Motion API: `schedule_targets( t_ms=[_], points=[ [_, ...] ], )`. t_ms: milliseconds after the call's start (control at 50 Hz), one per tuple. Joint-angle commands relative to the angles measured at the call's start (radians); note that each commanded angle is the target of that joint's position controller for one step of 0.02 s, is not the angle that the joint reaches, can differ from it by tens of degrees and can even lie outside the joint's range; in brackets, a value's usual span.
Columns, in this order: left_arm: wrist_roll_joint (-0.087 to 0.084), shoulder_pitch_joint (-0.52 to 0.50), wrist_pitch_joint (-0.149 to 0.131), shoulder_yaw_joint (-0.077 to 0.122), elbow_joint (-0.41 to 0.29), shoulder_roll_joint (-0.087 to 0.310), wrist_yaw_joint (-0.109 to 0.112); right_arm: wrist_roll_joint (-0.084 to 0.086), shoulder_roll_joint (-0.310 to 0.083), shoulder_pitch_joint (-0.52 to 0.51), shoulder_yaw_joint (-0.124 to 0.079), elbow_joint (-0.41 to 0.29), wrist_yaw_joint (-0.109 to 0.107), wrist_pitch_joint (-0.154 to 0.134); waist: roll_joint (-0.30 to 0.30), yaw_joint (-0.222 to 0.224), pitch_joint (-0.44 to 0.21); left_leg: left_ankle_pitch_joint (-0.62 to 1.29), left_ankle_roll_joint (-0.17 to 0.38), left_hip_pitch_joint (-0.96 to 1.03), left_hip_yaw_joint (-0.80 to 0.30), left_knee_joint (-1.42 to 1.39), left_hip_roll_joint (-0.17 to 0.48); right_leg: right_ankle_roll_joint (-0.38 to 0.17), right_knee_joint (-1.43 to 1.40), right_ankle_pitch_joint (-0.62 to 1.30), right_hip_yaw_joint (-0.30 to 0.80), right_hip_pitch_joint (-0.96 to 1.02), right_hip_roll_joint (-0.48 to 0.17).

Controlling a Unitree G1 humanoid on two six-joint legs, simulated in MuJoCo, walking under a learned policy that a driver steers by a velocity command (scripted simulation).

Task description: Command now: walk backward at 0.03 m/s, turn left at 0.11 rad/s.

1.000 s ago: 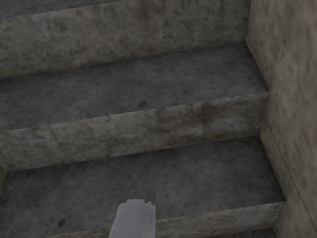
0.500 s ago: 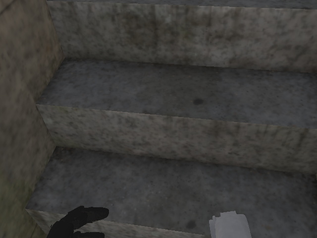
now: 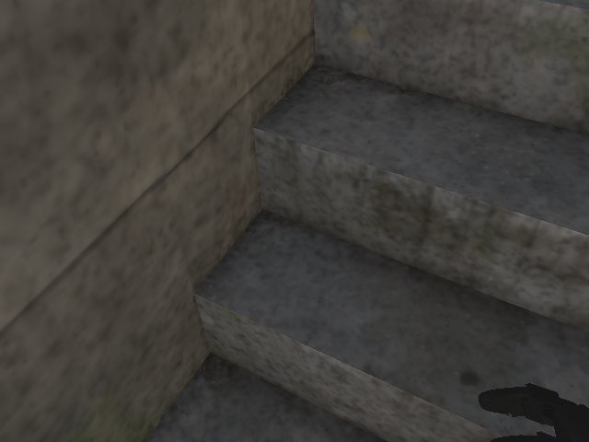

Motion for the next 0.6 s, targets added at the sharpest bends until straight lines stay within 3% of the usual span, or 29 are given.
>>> schedule_targets(
  t_ms=[20,40,60,80,100,120,140,160,180,200,240,280,300,340,360,380,400,420,440,460,480,500,520,540,560,580,600],
  points=[
    [-0.041,-0.279,-0.057,0.041,-0.169,0.182,-0.038,-0.002,-0.081,0.112,-0.044,-0.010,0.023,-0.001,-0.169,-0.201,0.035,0.063,-0.064,0.701,0.148,-0.405,-0.052,-0.104,-0.262,-0.045,0.051,-0.306,-0.051],
    [-0.023,-0.257,-0.040,0.056,-0.202,0.185,-0.030,0.001,-0.086,0.053,-0.044,-0.045,-0.005,-0.020,-0.172,-0.146,0.059,0.062,-0.020,0.594,0.123,-0.535,-0.066,-0.165,-0.196,0.036,0.106,-0.117,-0.112],
    [-0.047,-0.139,-0.018,0.059,-0.168,0.156,-0.023,-0.027,-0.115,0.014,-0.051,-0.050,-0.065,-0.029,-0.143,-0.097,0.005,0.188,0.063,0.547,0.081,-0.728,-0.071,-0.220,-0.144,0.288,0.201,0.089,-0.166],
    [-0.021,0.095,-0.003,0.045,-0.161,0.072,0.010,-0.027,-0.200,-0.080,-0.079,-0.098,-0.102,-0.038,0.054,0.055,-0.155,0.712,0.222,0.666,-0.007,-0.685,0.026,-0.144,0.025,0.293,0.111,0.190,-0.056],
    [-0.014,0.087,-0.008,0.031,-0.176,0.032,0.032,0.005,-0.208,-0.152,-0.086,-0.131,-0.104,-0.042,0.089,0.079,-0.223,0.820,0.348,0.748,-0.100,-0.676,0.080,-0.073,0.079,0.165,0.044,0.109,0.008],
    [-0.007,-0.041,-0.004,0.042,-0.204,0.069,0.033,0.035,-0.165,-0.132,-0.090,-0.129,-0.099,-0.034,0.073,0.018,-0.134,0.647,0.358,0.706,-0.126,-0.737,0.078,-0.047,0.062,0.066,0.003,0.042,0.014],
    [-0.008,-0.087,0.003,0.045,-0.211,0.063,0.033,0.039,-0.145,-0.129,-0.092,-0.119,-0.100,-0.017,0.006,0.001,-0.083,0.452,0.338,0.685,-0.133,-0.771,0.070,-0.056,0.021,0.067,-0.006,0.002,0.013],
    [-0.010,-0.101,0.005,0.050,-0.197,0.074,0.033,0.032,-0.121,-0.087,-0.091,-0.119,-0.102,0.003,-0.034,-0.034,-0.047,0.351,0.309,0.684,-0.125,-0.791,0.056,-0.063,-0.019,0.078,-0.006,0.003,-0.001],
    [-0.042,-0.163,0.073,0.064,-0.165,0.053,0.067,0.015,0.129,0.136,-0.022,-0.099,-0.159,0.055,-0.099,-0.149,-0.046,0.346,0.132,0.780,-0.044,-0.756,0.097,-0.054,-0.080,0.244,0.079,-0.064,-0.073],
    [-0.043,-0.178,0.106,0.073,-0.197,0.079,0.079,0.030,0.062,0.172,-0.039,-0.093,-0.178,0.079,0.012,-0.149,-0.045,0.392,0.095,0.754,-0.036,-0.722,0.047,-0.069,-0.039,0.310,0.067,-0.009,-0.082],
    [-0.042,-0.220,0.138,0.082,-0.223,0.068,0.087,0.026,0.000,0.191,-0.063,-0.131,-0.193,0.102,0.016,-0.158,-0.084,0.453,0.101,0.790,-0.049,-0.745,0.053,-0.075,0.037,0.213,0.048,-0.030,-0.050],
    [-0.044,-0.218,0.157,0.083,-0.220,0.034,0.098,0.011,0.000,0.149,-0.063,-0.186,-0.199,0.109,0.050,-0.176,-0.141,0.427,0.181,0.744,-0.123,-0.841,0.123,-0.057,0.215,-0.037,0.037,0.009,-0.011],
    [-0.049,-0.225,0.158,0.082,-0.215,0.008,0.102,-0.005,-0.002,0.127,-0.061,-0.206,-0.212,0.112,0.079,-0.184,-0.149,0.353,0.236,0.692,-0.142,-0.905,0.156,-0.040,0.387,-0.132,0.068,0.018,-0.005],
    [-0.041,-0.256,0.164,0.090,-0.223,0.000,0.109,-0.037,0.025,0.077,-0.046,-0.224,-0.226,0.102,0.038,-0.171,-0.127,0.309,0.306,0.594,-0.146,-0.921,0.180,0.007,0.714,-0.134,0.136,-0.006,0.004],
    [-0.026,-0.270,0.160,0.090,-0.235,0.000,0.106,-0.042,0.019,0.049,-0.044,-0.214,-0.234,0.099,-0.014,-0.146,-0.079,0.229,0.309,0.529,-0.134,-0.925,0.167,0.011,0.787,-0.093,0.160,-0.013,0.002],
    [-0.010,-0.253,0.163,0.089,-0.257,0.012,0.105,-0.047,0.009,0.056,-0.043,-0.192,-0.240,0.095,-0.041,-0.114,-0.038,0.090,0.288,0.524,-0.117,-0.939,0.137,-0.002,0.672,-0.084,0.183,-0.032,-0.020],
    [-0.004,-0.255,0.155,0.090,-0.283,0.014,0.098,-0.055,0.004,0.077,-0.041,-0.173,-0.249,0.100,-0.001,-0.090,0.001,-0.028,0.280,0.502,-0.149,-0.914,0.128,-0.039,0.484,-0.116,0.255,-0.034,-0.065],
    [0.000,-0.223,0.152,0.084,-0.291,0.032,0.085,-0.024,0.029,0.122,-0.042,-0.136,-0.250,0.120,-0.012,-0.089,0.041,-0.173,0.250,0.534,-0.089,-0.923,0.061,-0.058,0.198,-0.192,0.145,-0.030,-0.025],
    [-0.001,-0.183,0.151,0.080,-0.260,0.022,0.084,-0.014,0.034,0.149,-0.054,-0.131,-0.257,0.148,-0.013,-0.086,0.056,-0.237,0.224,0.530,-0.055,-0.907,0.010,-0.070,-0.099,-0.237,0.115,0.063,-0.008],
    [-0.013,-0.130,0.154,0.074,-0.209,0.015,0.095,-0.015,0.040,0.177,-0.062,-0.146,-0.252,0.164,0.045,-0.108,0.018,-0.238,0.212,0.520,-0.096,-0.900,0.030,-0.100,-0.281,-0.208,0.154,0.179,-0.022],
    [0.000,-0.088,0.155,0.072,-0.180,0.019,0.102,-0.003,0.039,0.223,-0.072,-0.131,-0.242,0.176,-0.010,-0.115,0.005,-0.339,0.170,0.519,-0.084,-0.779,-0.004,-0.117,-0.432,-0.081,0.152,0.248,-0.016],
    [0.034,-0.123,0.141,0.068,-0.197,0.072,0.092,0.082,0.107,0.249,-0.058,-0.109,-0.178,0.152,-0.460,-0.118,0.043,-0.396,0.023,0.399,0.084,-0.524,-0.123,-0.207,-0.406,-0.099,0.374,0.172,-0.144],
    [0.025,-0.216,0.131,0.052,-0.254,0.039,0.092,0.045,0.083,0.267,-0.070,-0.090,-0.161,0.135,-0.504,-0.120,0.066,-0.312,-0.010,0.360,0.063,-0.228,-0.119,-0.298,-0.449,-0.002,0.458,0.072,-0.217],
    [0.030,-0.311,0.116,0.054,-0.259,0.047,0.090,0.018,0.046,0.360,-0.097,-0.023,-0.158,0.132,-0.425,-0.195,0.085,-0.312,-0.024,0.298,0.013,0.006,-0.154,-0.325,-0.407,0.143,0.368,0.119,-0.236],
    [0.067,-0.404,0.103,0.058,-0.272,0.083,0.081,-0.004,0.006,0.492,-0.122,0.016,-0.166,0.159,-0.330,-0.260,0.080,-0.297,-0.035,0.260,0.018,0.304,-0.250,-0.265,-0.319,0.432,0.234,0.152,-0.193],
    [0.062,-0.403,0.096,0.065,-0.257,0.094,0.088,-0.019,0.007,0.492,-0.114,0.023,-0.159,0.160,-0.225,-0.280,0.088,-0.243,-0.030,0.184,-0.069,0.323,-0.208,-0.248,-0.308,0.368,0.217,0.203,-0.239],
    [0.044,-0.437,0.088,0.068,-0.279,0.103,0.106,-0.024,-0.006,0.476,-0.120,-0.004,-0.148,0.147,-0.217,-0.291,0.134,-0.177,-0.026,0.117,-0.085,0.212,-0.204,-0.250,-0.279,0.396,0.202,0.268,-0.264]
  ],
)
